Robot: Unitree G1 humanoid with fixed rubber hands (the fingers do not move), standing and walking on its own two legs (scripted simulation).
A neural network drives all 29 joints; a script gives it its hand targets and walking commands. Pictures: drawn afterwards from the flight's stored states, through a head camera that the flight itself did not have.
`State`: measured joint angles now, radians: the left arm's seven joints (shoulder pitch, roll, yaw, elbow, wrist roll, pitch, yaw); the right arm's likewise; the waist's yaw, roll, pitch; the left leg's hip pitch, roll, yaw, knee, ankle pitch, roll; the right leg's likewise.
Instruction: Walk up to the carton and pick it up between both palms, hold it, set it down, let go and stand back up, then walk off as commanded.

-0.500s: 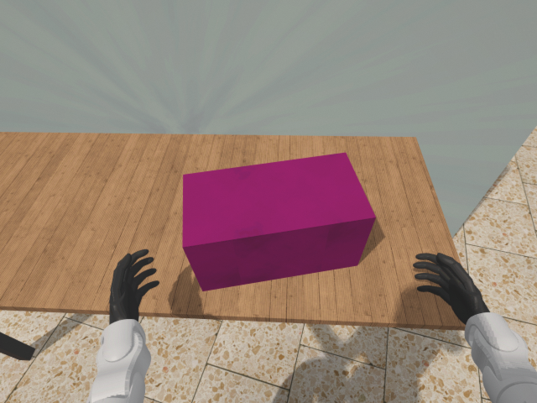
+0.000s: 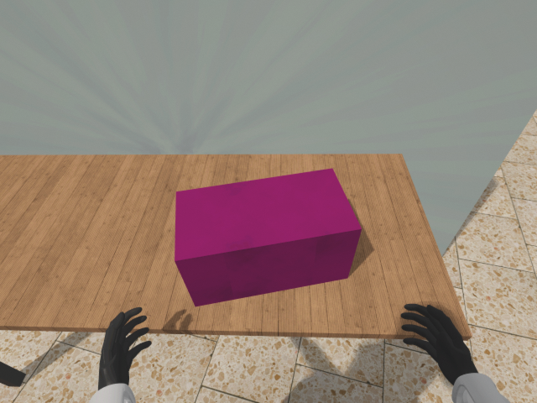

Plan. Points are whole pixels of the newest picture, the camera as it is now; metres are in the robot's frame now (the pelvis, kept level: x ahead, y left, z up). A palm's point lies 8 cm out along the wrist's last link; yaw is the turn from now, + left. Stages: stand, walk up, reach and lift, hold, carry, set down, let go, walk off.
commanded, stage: set down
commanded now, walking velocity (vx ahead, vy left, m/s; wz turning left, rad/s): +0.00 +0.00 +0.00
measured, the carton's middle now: (264, 236) +0.43 +0.06 -0.05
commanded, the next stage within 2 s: let go in 1.28 s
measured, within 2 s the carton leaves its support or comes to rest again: neither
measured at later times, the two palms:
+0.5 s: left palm (128, 373) +0.17 +0.25 -0.05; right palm (446, 365) +0.21 -0.23 -0.06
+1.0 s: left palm (133, 381) +0.16 +0.24 -0.06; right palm (448, 376) +0.19 -0.23 -0.07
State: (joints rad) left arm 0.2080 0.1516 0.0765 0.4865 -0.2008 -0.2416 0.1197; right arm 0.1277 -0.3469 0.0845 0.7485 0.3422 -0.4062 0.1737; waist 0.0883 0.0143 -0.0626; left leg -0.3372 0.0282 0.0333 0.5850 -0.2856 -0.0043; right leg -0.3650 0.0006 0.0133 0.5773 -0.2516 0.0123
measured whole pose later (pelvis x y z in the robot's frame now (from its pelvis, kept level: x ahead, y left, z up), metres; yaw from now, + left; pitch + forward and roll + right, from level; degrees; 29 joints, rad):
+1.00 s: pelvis +0.02 +0.00 +0.00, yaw +0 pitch +3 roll +0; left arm 0.24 0.15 0.08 0.39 -0.20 0.04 0.07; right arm 0.16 -0.28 0.06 0.74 0.33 -0.30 0.09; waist 0.07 -0.01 0.01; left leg -0.31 0.03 0.03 0.55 -0.29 0.00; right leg -0.33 0.00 0.01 0.55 -0.26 0.01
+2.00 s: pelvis +0.02 +0.00 +0.00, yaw +0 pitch +2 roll +0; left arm 0.20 0.24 0.08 0.73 -0.08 -0.01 0.03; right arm 0.16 -0.34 0.03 0.74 0.09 -0.08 0.01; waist 0.05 -0.02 -0.01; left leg -0.30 0.03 0.03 0.55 -0.29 0.00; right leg -0.32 0.00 0.01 0.55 -0.26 0.01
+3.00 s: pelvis +0.01 +0.00 +0.00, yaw +0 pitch +0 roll +0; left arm 0.20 0.27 0.08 0.99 -0.08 -0.03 0.01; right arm 0.19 -0.36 0.03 0.78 0.09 -0.06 0.01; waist 0.05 -0.02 -0.07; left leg -0.27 0.03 0.03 0.55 -0.29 0.00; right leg -0.30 0.00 0.01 0.55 -0.25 0.01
